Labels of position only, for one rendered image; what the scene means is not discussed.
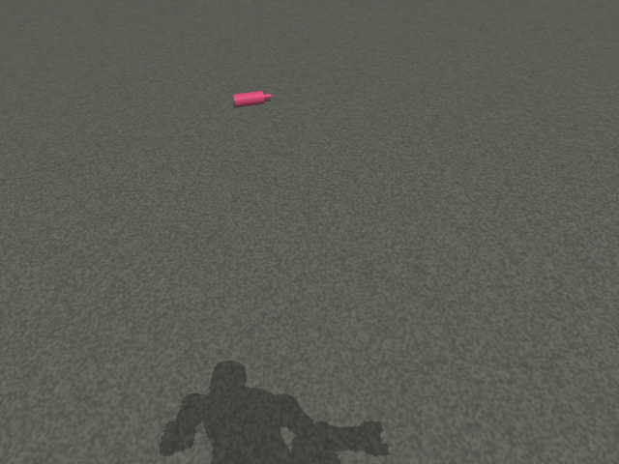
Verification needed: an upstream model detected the bottle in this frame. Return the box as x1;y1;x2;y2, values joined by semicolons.
233;91;272;106

